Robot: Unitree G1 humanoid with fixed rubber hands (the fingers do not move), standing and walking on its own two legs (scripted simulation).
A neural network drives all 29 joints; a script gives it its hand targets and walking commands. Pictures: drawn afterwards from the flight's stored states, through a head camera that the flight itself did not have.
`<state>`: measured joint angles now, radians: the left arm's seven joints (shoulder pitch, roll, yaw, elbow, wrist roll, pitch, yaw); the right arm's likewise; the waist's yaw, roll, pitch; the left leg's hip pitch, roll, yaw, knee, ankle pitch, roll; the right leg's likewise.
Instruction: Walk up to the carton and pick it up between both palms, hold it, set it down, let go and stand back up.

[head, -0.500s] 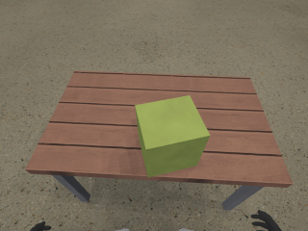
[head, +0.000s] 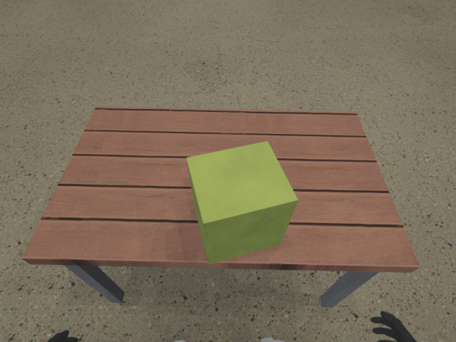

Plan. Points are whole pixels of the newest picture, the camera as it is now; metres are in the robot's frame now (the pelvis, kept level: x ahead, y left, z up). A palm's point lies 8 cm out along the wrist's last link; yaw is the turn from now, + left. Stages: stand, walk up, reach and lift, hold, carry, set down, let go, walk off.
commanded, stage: walk up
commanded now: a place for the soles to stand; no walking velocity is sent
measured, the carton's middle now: (237, 204) +0.42 -0.02 -0.08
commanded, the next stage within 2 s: reach and lift in 1.80 s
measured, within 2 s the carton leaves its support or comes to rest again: neither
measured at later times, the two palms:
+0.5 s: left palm out of the picture +0.08 +0.29 -0.08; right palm out of the picture +0.08 -0.33 -0.09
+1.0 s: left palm out of the picture +0.09 +0.27 -0.09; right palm out of the picture +0.07 -0.34 -0.09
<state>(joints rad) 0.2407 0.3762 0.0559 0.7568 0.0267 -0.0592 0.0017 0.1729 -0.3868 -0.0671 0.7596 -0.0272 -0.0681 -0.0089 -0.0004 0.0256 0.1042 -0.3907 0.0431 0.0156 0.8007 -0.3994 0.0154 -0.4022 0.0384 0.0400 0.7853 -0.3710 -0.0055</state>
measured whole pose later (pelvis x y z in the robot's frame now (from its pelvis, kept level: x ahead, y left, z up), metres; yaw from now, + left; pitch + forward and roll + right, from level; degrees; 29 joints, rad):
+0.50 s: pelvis -0.03 -0.02 +0.00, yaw -1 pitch -2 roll +1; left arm 0.24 0.38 0.06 0.76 0.03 -0.03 -0.02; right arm 0.20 -0.39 -0.07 0.77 -0.03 -0.06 -0.02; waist 0.00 0.01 0.10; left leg -0.38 0.03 0.00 0.79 -0.41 0.01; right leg -0.42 0.03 0.03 0.79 -0.34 -0.04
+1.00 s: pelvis -0.01 -0.03 +0.00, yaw -2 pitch -1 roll +1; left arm 0.24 0.38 0.06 0.76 0.03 -0.02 -0.03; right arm 0.24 -0.39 -0.06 0.79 -0.03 -0.07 -0.02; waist 0.00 -0.02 0.10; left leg -0.38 0.05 0.00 0.77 -0.38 0.01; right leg -0.42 0.04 0.01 0.80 -0.36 -0.04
